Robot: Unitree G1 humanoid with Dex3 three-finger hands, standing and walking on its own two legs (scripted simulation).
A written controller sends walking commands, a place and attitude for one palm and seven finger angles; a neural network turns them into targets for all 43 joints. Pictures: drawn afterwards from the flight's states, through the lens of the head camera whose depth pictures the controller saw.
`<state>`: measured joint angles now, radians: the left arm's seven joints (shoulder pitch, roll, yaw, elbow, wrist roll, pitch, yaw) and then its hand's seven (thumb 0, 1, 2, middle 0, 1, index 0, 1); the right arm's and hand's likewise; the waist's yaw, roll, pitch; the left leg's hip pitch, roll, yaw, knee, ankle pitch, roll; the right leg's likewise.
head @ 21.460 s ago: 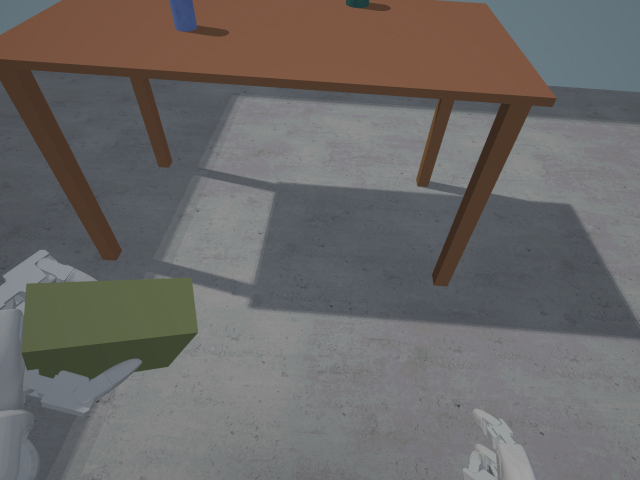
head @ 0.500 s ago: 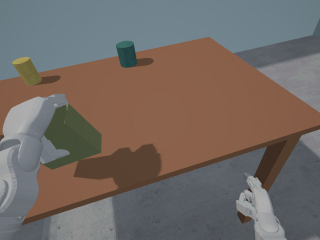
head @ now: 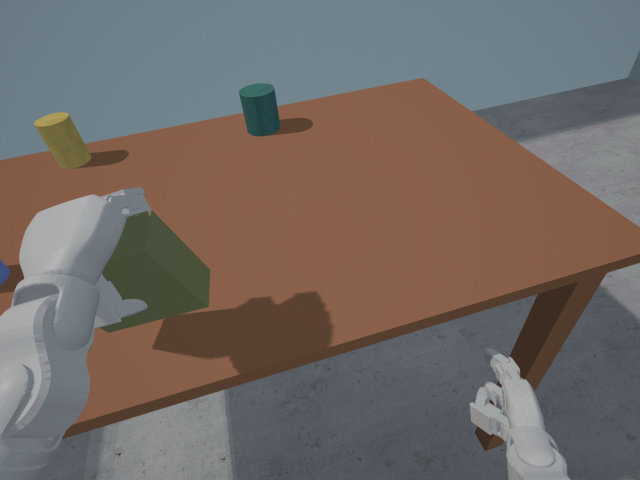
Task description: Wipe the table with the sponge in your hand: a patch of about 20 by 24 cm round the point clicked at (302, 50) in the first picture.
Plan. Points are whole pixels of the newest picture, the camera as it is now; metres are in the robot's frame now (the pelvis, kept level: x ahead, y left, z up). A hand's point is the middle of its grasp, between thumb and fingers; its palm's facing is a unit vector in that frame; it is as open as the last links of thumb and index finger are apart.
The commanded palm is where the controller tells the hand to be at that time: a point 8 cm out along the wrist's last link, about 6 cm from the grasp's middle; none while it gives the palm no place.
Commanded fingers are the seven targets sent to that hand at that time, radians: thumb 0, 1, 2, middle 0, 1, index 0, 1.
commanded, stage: turn the palm down, sponge in hand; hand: left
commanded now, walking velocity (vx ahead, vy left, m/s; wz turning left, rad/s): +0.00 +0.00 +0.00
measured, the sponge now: (139, 285) +0.25 +0.27 +0.15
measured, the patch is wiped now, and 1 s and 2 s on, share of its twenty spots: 0.00 0.00 0.00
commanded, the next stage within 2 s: move the sponge above the wiping area in 0.14 s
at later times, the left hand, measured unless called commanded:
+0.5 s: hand (120, 249) +0.25 +0.27 +0.21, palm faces +0.27 -0.09 -0.96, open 9.8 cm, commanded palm +0.20 +0.28 +0.29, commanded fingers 0.00 0.10 1.30 -1.20 -1.60 -1.20 -1.60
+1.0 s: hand (130, 228) +0.28 +0.27 +0.22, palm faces +0.30 -0.07 -0.95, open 9.8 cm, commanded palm +0.22 +0.27 +0.28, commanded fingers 0.00 0.10 1.30 -1.20 -1.60 -1.20 -1.60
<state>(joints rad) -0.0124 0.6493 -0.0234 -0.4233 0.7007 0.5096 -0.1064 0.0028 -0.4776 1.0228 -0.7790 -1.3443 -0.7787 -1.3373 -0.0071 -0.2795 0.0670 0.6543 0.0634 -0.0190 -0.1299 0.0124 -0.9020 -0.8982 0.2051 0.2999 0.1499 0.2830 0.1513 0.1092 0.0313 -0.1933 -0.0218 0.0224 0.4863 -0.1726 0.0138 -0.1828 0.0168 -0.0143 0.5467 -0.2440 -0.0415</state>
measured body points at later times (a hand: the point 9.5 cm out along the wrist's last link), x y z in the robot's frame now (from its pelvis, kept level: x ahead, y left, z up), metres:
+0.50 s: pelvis +0.00 +0.00 +0.00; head -0.03 -0.05 +0.45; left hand +0.23 +0.27 +0.26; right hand +0.27 -0.20 -0.05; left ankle +0.07 +0.11 -0.73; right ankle +0.04 -0.09 -0.73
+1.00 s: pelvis +0.01 +0.00 +0.00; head -0.03 -0.05 +0.45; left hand +0.26 +0.27 +0.27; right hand +0.27 -0.19 -0.05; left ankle +0.07 +0.11 -0.73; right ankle +0.04 -0.09 -0.73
